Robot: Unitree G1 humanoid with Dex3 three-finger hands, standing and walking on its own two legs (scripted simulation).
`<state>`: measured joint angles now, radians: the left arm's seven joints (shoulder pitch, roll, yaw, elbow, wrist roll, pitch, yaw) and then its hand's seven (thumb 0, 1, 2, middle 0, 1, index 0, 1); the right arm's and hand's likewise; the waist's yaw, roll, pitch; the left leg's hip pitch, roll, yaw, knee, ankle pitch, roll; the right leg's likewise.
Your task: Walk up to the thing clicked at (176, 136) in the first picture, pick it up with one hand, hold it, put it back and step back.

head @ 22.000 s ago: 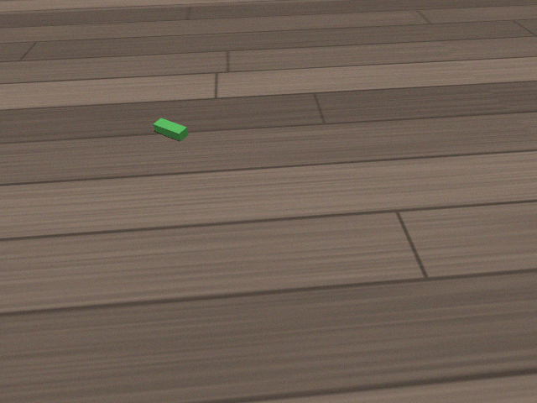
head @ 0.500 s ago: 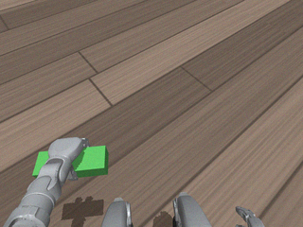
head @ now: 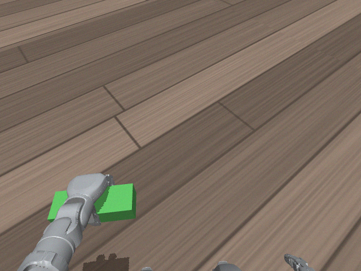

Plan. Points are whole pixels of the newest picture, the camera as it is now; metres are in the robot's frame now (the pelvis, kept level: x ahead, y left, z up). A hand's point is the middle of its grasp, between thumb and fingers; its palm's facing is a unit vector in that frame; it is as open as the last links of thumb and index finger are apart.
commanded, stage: hold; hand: left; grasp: from above
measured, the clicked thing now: (95, 205) +0.31 +0.23 -0.11
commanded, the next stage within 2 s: crouch in 1.90 s
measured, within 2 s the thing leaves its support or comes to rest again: neither
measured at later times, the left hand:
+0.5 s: hand (90, 191) +0.32 +0.22 -0.04, palm faces -0.49 -0.03 -0.87, open 10.1 cm
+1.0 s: hand (89, 197) +0.30 +0.21 -0.02, palm faces -0.48 -0.03 -0.88, open 10.1 cm
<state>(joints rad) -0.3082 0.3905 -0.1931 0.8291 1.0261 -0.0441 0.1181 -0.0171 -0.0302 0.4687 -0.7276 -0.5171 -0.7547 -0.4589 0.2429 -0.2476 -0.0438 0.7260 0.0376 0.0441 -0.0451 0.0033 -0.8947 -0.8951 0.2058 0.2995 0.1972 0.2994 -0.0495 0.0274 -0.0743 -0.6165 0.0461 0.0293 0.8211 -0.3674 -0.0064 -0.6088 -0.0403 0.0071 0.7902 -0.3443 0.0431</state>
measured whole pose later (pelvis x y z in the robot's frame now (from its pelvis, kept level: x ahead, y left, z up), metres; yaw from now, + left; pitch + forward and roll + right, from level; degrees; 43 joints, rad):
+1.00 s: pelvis +0.01 +0.00 +0.03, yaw -1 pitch +3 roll +0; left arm -0.24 0.40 -0.21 0.70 1.02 -0.06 -0.01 -0.02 -0.02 0.46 -0.74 -0.50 -0.77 -0.43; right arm 0.21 -0.26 -0.05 0.68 0.05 0.11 -0.05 0.00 -0.89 -0.89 0.20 0.30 0.20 0.30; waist -0.01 0.04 -0.03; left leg -0.34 0.04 0.05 0.56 -0.27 -0.01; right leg -0.35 -0.04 0.02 0.56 -0.26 0.04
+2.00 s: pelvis +0.00 +0.00 +0.03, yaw -1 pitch +1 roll +0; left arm -0.23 0.42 -0.21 0.65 1.01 -0.08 -0.05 -0.02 -0.01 0.47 -0.72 -0.51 -0.73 -0.47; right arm 0.18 -0.25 -0.03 0.69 0.05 0.10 -0.07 0.01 -0.90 -0.90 0.20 0.30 0.20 0.30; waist 0.00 0.04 0.00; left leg -0.28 0.03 0.05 0.51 -0.23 -0.01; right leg -0.30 -0.04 0.02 0.51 -0.22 0.04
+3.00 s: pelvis -0.05 +0.00 -0.22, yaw +0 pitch +36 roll -3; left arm -0.73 0.50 0.00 1.25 1.23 -0.15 0.36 -0.03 -0.01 0.44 -0.73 -0.49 -0.75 -0.45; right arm 0.22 -0.23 -0.04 0.75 -0.08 -0.03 0.01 0.00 -0.89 -0.90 0.21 0.30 0.20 0.30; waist -0.18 0.05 -0.20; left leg -1.80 0.03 -0.05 1.80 -0.63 0.00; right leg -1.76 -0.04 0.00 1.76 -0.62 0.05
